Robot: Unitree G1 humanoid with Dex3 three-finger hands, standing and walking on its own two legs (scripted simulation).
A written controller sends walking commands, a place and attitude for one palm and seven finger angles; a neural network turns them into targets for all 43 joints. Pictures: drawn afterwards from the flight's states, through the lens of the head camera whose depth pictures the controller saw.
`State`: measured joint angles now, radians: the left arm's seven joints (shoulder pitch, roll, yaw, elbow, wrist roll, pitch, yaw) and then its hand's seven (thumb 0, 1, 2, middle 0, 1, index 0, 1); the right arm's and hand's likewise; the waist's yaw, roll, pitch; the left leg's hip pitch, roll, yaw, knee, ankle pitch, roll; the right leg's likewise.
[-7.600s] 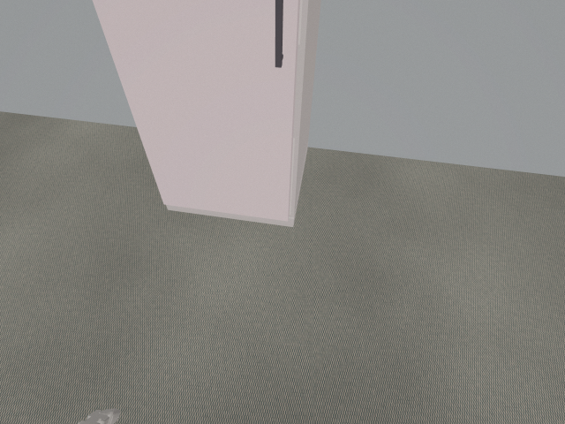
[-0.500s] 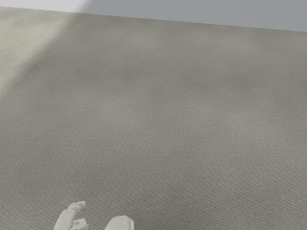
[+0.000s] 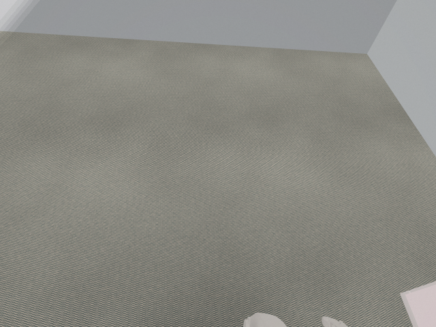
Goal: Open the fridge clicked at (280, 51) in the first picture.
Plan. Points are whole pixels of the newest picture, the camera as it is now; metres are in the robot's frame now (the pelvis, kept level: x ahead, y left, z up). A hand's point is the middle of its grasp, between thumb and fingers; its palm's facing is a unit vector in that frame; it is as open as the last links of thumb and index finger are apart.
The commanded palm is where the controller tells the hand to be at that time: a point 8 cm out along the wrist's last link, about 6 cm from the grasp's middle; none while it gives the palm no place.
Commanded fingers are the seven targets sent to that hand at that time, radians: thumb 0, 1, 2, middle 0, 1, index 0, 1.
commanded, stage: turn to face it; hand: right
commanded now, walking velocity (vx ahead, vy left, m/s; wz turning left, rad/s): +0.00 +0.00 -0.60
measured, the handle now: out of the picture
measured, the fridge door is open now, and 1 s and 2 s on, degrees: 0 0 0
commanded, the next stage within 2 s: none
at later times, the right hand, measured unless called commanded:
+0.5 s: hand out of the picture +0.03 -0.29 -0.16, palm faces +0.31 +0.92 -0.24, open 7.4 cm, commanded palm none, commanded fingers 0.00 -0.90 -0.90 0.20 0.30 0.20 0.30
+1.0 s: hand out of the picture -0.04 -0.22 -0.14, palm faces +0.54 +0.79 -0.28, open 7.4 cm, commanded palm none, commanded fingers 0.00 -0.90 -0.90 0.20 0.30 0.20 0.30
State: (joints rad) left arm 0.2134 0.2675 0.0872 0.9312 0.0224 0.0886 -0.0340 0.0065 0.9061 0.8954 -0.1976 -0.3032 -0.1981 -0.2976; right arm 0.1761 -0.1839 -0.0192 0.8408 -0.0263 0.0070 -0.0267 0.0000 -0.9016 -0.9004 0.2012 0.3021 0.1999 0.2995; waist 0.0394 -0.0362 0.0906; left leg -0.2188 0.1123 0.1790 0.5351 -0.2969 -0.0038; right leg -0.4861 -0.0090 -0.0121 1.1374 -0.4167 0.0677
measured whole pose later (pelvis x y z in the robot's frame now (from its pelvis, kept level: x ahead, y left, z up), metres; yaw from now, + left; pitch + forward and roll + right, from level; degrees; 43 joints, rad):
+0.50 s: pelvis +0.00 -0.06 +0.01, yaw -16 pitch +0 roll +2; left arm 0.19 0.21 0.04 0.89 0.02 0.03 -0.01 0.00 0.90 0.89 -0.20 -0.30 -0.20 -0.30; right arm 0.17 -0.28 -0.08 0.90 -0.02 0.06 -0.02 0.00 -0.91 -0.90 0.20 0.30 0.19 0.30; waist 0.00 0.03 0.07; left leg -0.48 0.10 0.01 1.07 -0.36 -0.11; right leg -0.25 0.05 0.02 0.46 -0.20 -0.08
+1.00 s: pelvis -0.01 +0.00 +0.00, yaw -35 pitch -2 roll -1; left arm 0.25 0.27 0.10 0.94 0.02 0.09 -0.03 0.01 0.91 0.90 -0.20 -0.30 -0.20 -0.30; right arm 0.20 -0.19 -0.03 0.87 -0.03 0.02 -0.03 0.00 -0.90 -0.90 0.20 0.30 0.20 0.30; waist 0.04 -0.02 0.07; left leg -0.19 0.10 0.13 0.51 -0.29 -0.01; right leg -0.50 0.00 0.01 1.10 -0.39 0.07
